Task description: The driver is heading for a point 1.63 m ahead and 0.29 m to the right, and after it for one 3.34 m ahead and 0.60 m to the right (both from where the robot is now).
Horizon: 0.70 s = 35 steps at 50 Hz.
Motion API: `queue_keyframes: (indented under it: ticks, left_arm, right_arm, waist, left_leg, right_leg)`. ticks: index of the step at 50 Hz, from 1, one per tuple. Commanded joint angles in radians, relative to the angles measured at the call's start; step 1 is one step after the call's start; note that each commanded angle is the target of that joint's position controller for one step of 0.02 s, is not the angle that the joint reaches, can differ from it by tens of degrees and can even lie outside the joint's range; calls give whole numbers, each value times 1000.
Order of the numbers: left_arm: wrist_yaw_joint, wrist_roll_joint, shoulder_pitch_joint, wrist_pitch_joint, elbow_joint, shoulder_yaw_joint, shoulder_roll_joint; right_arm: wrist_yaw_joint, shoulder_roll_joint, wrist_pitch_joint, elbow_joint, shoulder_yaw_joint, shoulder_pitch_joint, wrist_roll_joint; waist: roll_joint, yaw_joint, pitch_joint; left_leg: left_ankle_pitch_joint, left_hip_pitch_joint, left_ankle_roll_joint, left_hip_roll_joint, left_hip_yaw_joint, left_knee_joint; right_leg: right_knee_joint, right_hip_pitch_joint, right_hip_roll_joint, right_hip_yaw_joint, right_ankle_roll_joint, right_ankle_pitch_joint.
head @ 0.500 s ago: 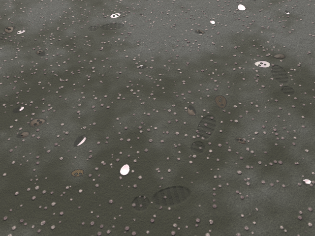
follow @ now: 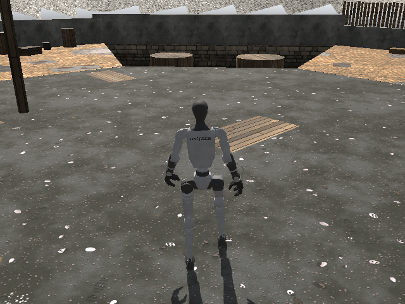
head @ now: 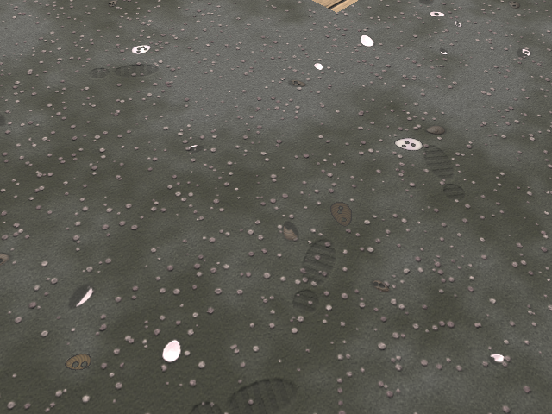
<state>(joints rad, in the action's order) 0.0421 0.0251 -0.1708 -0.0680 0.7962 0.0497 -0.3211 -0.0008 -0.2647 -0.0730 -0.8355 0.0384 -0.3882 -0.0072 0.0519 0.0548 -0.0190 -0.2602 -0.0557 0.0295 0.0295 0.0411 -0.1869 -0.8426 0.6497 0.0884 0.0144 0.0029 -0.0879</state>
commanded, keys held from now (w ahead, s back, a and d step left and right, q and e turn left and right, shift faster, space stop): w+e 0.48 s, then w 0.52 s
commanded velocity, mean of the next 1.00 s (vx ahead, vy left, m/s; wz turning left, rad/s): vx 0.49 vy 0.00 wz -0.33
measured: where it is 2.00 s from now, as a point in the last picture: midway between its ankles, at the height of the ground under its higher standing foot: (348, 205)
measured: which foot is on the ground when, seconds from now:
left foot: down 0.00-0.22, up 0.24-0.66, down 0.68-1.00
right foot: up 0.00-0.18, down 0.20-0.70, up 0.72-1.00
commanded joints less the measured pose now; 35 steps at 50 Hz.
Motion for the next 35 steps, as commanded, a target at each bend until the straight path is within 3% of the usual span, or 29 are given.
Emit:
queue_keyframes:
  ticks: [1, 4, 6, 8, 9, 10, 11, 12, 13, 14, 15, 16, 17, 19, 20, 21, 25, 27, 30, 32, 33, 34, 35]
  left_arm:
    - [12, -2, 184, -14, -125, -16, -7]
    - [27, 1, 230, -14, -161, -17, -18]
    - [37, -1, 221, -15, -175, -9, -38]
    - [36, -1, 118, -8, -166, 17, -88]
    - [29, 2, -29, -2, -130, 43, -128]
    - [13, 6, -179, 9, -100, 71, -181]
    - [1, 1, -249, 13, -102, 96, -296]
    - [-3, 4, -260, 9, -113, 75, -223]
    - [-5, -7, -215, 4, -108, 61, -178]
    - [-6, -6, -152, -1, -115, 55, -160]
    - [-8, -9, -85, -2, -131, 46, -134]
    - [-10, -26, -43, -6, -148, 41, -122]
    - [-13, -29, -15, -6, -162, 39, -110]
    - [-18, -16, -10, -10, -160, 37, -91]
    - [-23, -17, -24, -14, -155, 44, -122]
    - [-28, -14, -36, -16, -151, 48, -129]
    - [-47, -2, -111, -2, -121, 50, -137]
    - [-50, 1, -161, 2, -98, 48, -137]
    - [-52, 0, -205, 11, -72, 43, -124]
    - [-52, -7, -205, 18, -64, 46, -132]
    - [-50, -7, -192, 22, -65, 46, -132]
    - [-46, -11, -185, 23, -69, 36, -108]
    - [-45, -28, -186, 21, -90, 17, -66]
  right_arm:
    - [-9, -176, -21, 50, 41, 17, 2]
    - [-9, -187, -19, 27, 46, -11, 16]
    - [-12, -199, -8, 28, 51, -1, 17]
    - [-23, -229, 11, 38, 60, 7, 9]
    - [-31, -231, 25, 47, 59, 16, 6]
    - [-40, -228, 26, 64, 53, 2, 1]
    - [-20, -78, 1, 115, 5, -122, -21]
    - [-5, -120, -42, 106, 4, -73, -1]
    - [7, -191, -63, 148, 26, 61, 48]
    - [5, -185, -77, 172, 20, 113, 51]
    - [-5, -175, -79, 168, 22, 134, 27]
    - [-10, -178, -70, 169, 29, 109, 13]
    - [-11, -175, -56, 167, 31, 88, 5]
    - [-14, -148, -32, 165, 29, 76, -14]
    - [-16, -137, -25, 183, 26, 82, -15]
    - [-19, -133, -23, 200, 22, 124, -17]
    - [-10, -89, -41, 243, 7, 299, -11]
    - [4, -88, -52, 252, 4, 352, 3]
    - [21, -121, -62, 267, 16, 381, 10]
    - [23, -143, -65, 268, 26, 353, 11]
    - [20, -153, -67, 258, 34, 301, 10]
    - [14, -184, -70, 236, 51, 201, 3]
    - [7, -231, -71, 225, 63, 46, -10]
  waist:
    - [-138, 34, -112]
    - [-125, 29, -127]
    - [-130, 0, -97]
    - [-170, -68, 12]
    - [-166, -147, 104]
    - [-122, -218, 185]
    - [162, -133, 335]
    - [104, -171, 481]
    - [62, -186, 295]
    - [-17, -150, 171]
    - [-84, -107, 84]
    - [-42, -61, 57]
    - [-18, -35, 47]
    - [-28, -20, 33]
    - [11, -13, 23]
    - [4, -29, -2]
    - [-2, -105, -4]
    - [8, -139, 6]
    - [27, -144, 2]
    - [54, -119, 3]
    - [62, -85, 18]
    - [40, -32, 87]
    - [-34, 35, 242]
  left_leg:
    - [245, 125, 134, -224, -26, 125]
    - [305, 49, 124, -269, 9, 111]
    - [547, -32, 103, -288, 42, 28]
    - [946, -90, 74, -286, 76, -173]
    - [1048, -48, 50, -261, 107, -375]
    - [907, 159, 15, -234, 106, -632]
    - [78, 619, -58, -63, 76, -1073]
    - [-307, 738, -44, 23, -143, -1217]
    - [-233, 838, -23, -37, -171, -1236]
    - [-144, 830, -7, -84, -153, -1159]
    - [-91, 784, -11, -119, -139, -1071]
    - [-54, 706, -18, -144, -146, -1019]
    - [-40, 658, -30, -155, -147, -994]
    - [2, 633, -55, -160, -121, -938]
    - [31, 637, -78, -152, -111, -888]
    - [76, 652, -97, -153, -106, -822]
    - [348, 593, -107, -92, -87, -479]
    - [422, 549, -103, -71, -82, -400]
    - [356, 570, -67, -70, -106, -323]
    - [244, 546, -31, -62, -100, -303]
    - [210, 476, -6, -49, -79, -273]
    - [224, 318, 32, -53, -71, -247]
    - [239, 56, 103, -200, -219, -289]
  right_leg:
    - [165, 1, -24, -38, -8, 146]
    - [255, -13, -40, -37, 32, 152]
    - [280, -39, -69, -59, 70, 91]
    - [255, -183, -135, -108, 111, -3]
    - [270, -373, -179, -130, 140, -4]
    - [271, -661, -141, -30, 177, -12]
    - [297, -1081, 159, 518, 375, -188]
    - [504, -1138, 248, 867, 426, -372]
    - [558, -1012, 216, 723, 352, -377]
    - [574, -839, 177, 595, 315, -310]
    - [592, -674, 132, 490, 290, -196]
    - [611, -553, 100, 429, 290, -92]
    - [634, -480, 74, 397, 294, -40]
    - [658, -398, 32, 313, 285, 25]
    - [663, -356, 45, 299, 306, 76]
    - [669, -331, 33, 279, 305, 101]
    - [628, -334, -30, 219, 230, 33]
    - [616, -371, -4, 242, 222, -7]
    - [536, -506, 52, 311, 208, 0]
    - [484, -576, 87, 350, 193, 86]
    - [434, -588, 79, 347, 179, 182]
    - [304, -577, 24, 306, 153, 301]
    - [43, -460, -33, 250, 118, 186]
Velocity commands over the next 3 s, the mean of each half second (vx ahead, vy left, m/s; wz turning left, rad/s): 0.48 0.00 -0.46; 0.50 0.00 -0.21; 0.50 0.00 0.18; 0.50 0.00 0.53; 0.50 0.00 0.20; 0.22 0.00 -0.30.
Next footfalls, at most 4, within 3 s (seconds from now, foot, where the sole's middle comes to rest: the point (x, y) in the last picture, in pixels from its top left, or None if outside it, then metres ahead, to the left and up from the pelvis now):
0.20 right None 0.29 -0.14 -0.78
0.68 left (263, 364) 0.61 -0.01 -0.78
1.20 right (380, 299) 0.79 -0.34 -0.78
1.76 left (309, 206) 1.13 -0.17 -0.78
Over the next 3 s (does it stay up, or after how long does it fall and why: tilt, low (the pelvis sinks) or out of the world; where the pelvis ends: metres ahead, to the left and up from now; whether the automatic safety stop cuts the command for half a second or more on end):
stays up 1.54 -0.22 -0.01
